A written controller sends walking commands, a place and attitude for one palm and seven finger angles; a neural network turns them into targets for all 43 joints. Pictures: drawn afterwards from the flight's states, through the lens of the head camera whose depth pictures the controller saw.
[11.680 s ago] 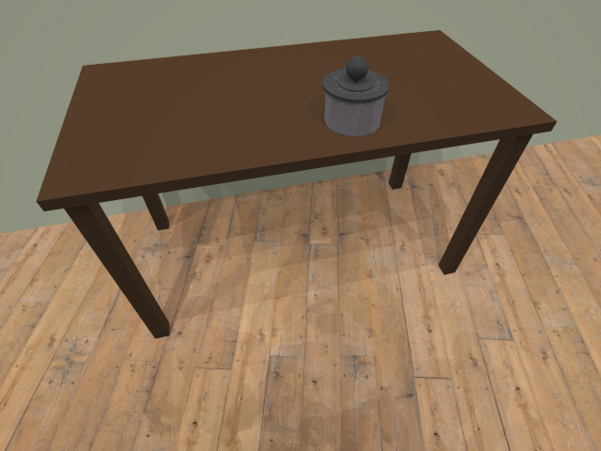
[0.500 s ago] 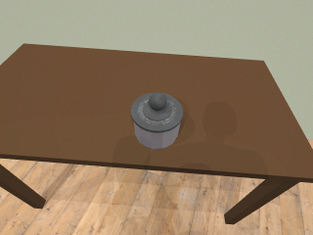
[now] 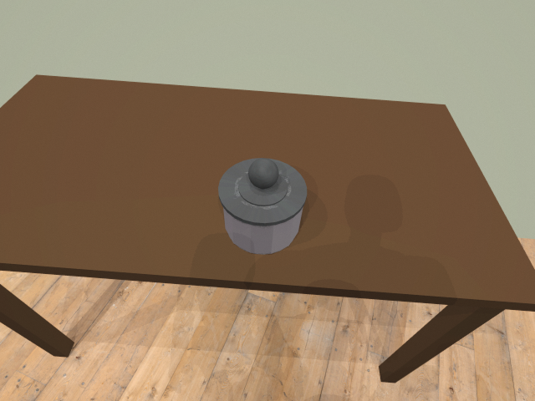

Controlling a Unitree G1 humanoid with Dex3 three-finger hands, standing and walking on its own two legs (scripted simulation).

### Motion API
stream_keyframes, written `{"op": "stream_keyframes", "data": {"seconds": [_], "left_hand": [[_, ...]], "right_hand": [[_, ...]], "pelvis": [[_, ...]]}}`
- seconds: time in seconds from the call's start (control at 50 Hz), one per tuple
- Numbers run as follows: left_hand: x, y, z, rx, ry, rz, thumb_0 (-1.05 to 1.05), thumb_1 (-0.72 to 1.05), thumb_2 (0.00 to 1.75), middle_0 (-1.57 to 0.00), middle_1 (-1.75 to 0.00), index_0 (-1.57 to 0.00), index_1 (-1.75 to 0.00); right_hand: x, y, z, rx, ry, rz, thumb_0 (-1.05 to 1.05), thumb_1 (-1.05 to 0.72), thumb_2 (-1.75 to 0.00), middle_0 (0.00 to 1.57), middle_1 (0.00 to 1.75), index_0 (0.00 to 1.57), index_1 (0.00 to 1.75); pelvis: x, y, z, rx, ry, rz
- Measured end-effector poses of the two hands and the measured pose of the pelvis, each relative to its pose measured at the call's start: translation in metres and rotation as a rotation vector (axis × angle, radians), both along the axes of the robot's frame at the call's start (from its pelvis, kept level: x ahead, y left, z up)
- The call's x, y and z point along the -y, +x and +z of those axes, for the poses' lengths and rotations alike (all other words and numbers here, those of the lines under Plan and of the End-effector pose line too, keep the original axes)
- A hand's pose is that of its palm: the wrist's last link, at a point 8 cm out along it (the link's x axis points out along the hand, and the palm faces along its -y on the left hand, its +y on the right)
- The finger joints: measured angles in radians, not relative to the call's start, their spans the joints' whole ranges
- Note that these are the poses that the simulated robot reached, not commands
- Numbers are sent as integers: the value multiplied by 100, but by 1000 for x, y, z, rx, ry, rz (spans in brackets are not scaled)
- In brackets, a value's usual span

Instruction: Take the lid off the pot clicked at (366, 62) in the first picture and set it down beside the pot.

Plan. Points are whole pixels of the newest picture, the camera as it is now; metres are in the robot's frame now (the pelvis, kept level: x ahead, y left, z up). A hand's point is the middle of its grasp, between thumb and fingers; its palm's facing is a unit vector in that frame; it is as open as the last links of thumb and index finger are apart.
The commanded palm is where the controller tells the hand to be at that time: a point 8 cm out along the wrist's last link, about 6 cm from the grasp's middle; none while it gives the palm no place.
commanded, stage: shuffle to correct the standing spot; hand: left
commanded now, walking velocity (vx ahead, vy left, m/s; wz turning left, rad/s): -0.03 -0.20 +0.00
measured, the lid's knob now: (263, 173) +0.45 +0.04 +0.09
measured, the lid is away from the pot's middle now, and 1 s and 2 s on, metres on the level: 0.00 0.00 0.00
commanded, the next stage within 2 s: come to a stop and stand still in 0.54 s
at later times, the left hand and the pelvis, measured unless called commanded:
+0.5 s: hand out of the picture -0.02 +0.12 -0.19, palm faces +0.03 -0.98 -0.18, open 7.4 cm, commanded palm none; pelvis +0.00 -0.04 -0.01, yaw -1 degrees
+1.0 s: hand out of the picture -0.01 +0.11 -0.18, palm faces +0.04 -0.98 -0.19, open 7.3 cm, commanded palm none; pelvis +0.00 -0.05 +0.00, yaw +1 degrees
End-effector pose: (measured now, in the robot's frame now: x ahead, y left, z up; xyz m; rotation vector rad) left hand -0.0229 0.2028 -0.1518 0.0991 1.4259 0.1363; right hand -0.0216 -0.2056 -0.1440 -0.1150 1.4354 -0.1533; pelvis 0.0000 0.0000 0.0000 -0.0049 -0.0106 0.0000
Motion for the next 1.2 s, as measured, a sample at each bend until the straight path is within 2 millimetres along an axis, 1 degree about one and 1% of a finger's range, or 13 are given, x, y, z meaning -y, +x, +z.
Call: {"op": "stream_keyframes", "data": {"seconds": [0.16,0.28,0.42,0.6,0.66,0.72,0.76,0.82,0.96,1.06,1.2], "left_hand": [[5,-7,-2,-28,-8,3,0,91,90,-20,-30,-19,-30],[10,-10,-4,-48,-4,2,0,91,90,-20,-30,-19,-30],[22,-9,-3,-49,19,1,0,91,90,-20,-30,-19,-30],[46,2,-6,-17,27,-9,0,91,90,-20,-30,-19,-30],[53,7,-11,5,18,-2,0,91,90,-20,-30,-20,-30],[56,12,-15,27,8,8,0,91,90,-20,-30,-20,-30],[57,13,-17,31,5,11,0,91,90,-20,-30,-20,-30],[56,14,-12,29,6,15,1,92,90,-20,-30,-20,-30],[47,11,2,31,34,10,1,92,90,-20,-30,-20,-30],[30,11,6,27,54,-19,0,91,90,-21,-30,-20,-30],[6,31,10,87,82,-21,0,91,90,-20,-30,-20,-30]], "right_hand": [[2,-4,0,-8,-5,-20,1,-92,-90,20,29,20,30],[11,-5,-2,-17,-13,-35,0,-91,-90,20,29,20,30],[36,-1,-7,-17,-22,-45,0,-91,-90,20,29,20,30],[76,8,-10,6,-52,-50,0,-91,-90,20,29,20,30],[85,10,-8,1,-71,-39,0,-91,-90,20,29,20,30],[90,12,-5,-4,-88,-21,0,-91,-90,20,29,20,30],[89,13,-2,-2,-89,-16,0,-91,-90,20,29,20,30],[81,15,3,8,-70,-5,0,-91,-90,20,29,20,30],[64,9,1,-11,-23,1,1,-94,-90,20,29,20,30],[53,7,-8,31,-4,-17,1,-93,-90,20,29,20,30],[29,6,-13,42,29,14,1,-93,-90,20,29,20,30]], "pelvis": [[4,-2,0,-2,1,-1],[12,-4,-3,-11,4,-4],[31,-4,-7,-23,6,-8],[60,-5,-12,-27,-1,-5],[66,-6,-13,-22,-10,11],[68,-5,-14,-22,-24,20],[70,-4,-12,-19,-20,19],[69,-2,-7,-20,-12,15],[59,0,0,-21,-10,11],[43,-4,-4,-28,-24,11],[26,-1,-6,-20,-6,12]]}}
